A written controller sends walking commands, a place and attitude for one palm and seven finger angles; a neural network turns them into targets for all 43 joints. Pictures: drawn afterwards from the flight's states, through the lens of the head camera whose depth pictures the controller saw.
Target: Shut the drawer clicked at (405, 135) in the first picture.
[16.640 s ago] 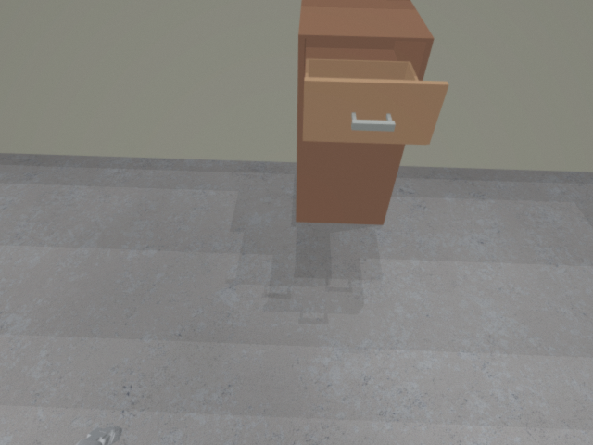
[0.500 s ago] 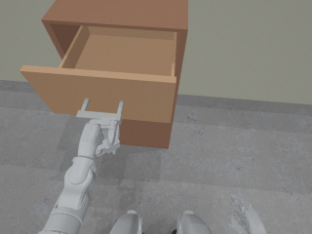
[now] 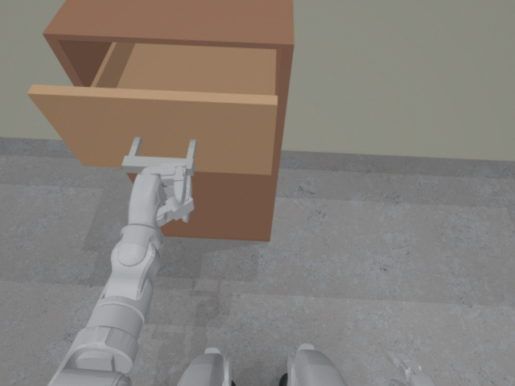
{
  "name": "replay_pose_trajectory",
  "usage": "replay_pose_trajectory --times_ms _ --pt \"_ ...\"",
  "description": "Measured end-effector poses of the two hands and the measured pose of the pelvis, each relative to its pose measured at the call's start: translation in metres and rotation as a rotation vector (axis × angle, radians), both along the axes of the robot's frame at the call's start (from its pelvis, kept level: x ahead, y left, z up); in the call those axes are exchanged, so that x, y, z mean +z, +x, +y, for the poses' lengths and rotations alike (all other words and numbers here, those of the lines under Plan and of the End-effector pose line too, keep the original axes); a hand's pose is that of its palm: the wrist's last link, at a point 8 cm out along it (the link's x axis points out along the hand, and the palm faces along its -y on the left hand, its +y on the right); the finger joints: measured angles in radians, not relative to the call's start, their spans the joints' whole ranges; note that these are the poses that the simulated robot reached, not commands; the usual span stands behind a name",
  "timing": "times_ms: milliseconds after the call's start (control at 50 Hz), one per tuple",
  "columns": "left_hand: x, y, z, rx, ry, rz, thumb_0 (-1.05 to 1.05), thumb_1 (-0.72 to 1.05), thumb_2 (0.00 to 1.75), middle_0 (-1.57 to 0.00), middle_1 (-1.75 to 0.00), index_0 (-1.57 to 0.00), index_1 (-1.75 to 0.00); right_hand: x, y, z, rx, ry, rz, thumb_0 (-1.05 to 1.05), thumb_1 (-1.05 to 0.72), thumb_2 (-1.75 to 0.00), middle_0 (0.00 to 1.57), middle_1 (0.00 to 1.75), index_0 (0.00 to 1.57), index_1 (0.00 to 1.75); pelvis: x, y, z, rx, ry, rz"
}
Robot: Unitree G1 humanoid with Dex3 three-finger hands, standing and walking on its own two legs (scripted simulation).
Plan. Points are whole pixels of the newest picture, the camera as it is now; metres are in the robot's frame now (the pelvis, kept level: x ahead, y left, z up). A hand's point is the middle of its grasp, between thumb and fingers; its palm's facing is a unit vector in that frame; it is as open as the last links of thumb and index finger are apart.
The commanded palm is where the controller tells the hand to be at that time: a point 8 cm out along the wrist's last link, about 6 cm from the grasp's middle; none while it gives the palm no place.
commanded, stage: push the drawer shut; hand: left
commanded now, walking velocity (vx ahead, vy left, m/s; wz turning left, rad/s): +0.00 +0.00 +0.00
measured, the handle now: (162, 155) +0.47 +0.16 +0.05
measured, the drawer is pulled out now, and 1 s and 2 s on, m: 0.13 0.00 0.00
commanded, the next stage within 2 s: pull the fist back off the drawer in 1.60 s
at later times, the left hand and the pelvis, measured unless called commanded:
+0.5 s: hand (194, 164) +0.46 +0.11 +0.04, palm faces -0.07 -1.00 -0.05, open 3.4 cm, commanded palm +0.45 +0.16 +0.05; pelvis -0.01 +0.00 -0.01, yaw -1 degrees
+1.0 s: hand (201, 136) +0.52 +0.10 +0.04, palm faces -0.04 -1.00 -0.05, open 3.5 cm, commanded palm +0.51 +0.15 +0.05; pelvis +0.00 +0.00 -0.01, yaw -2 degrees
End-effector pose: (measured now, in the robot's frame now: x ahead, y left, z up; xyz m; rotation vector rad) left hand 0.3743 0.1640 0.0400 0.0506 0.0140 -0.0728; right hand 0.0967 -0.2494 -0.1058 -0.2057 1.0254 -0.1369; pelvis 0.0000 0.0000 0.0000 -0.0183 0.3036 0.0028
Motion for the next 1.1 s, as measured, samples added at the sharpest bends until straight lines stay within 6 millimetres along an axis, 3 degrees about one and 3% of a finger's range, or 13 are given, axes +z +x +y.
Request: replay_pose_trajectory --times_ms 300,740,1100 --pt "0.002 0.036 -0.002 0.001 0.000 0.012 0.07 0.76 0.90 -1.40 -1.60 -1.40 -1.60 -0.005 -0.032 -0.007 -0.044 -0.014 0.062 0.00 -0.90 -0.90 0.20 0.30 0.21 0.30 -0.002 -0.007 -0.003 -0.009 0.000 0.020" --pt "0.003 0.097 -0.008 0.023 -0.012 0.012 0.09 0.77 0.89 -1.40 -1.60 -1.40 -1.60 -0.014 -0.094 -0.007 -0.107 -0.022 0.237 0.00 -0.90 -0.90 0.20 0.30 0.21 0.30 -0.011 -0.008 -0.001 -0.021 -0.005 0.087" --pt "0.002 0.132 -0.009 0.019 0.011 0.009 0.07 0.74 0.92 -1.40 -1.60 -1.40 -1.60 -0.012 -0.116 -0.002 -0.122 -0.033 0.339 0.00 -0.90 -0.89 0.20 0.30 0.21 0.30 -0.016 -0.005 0.002 -0.015 -0.022 0.132"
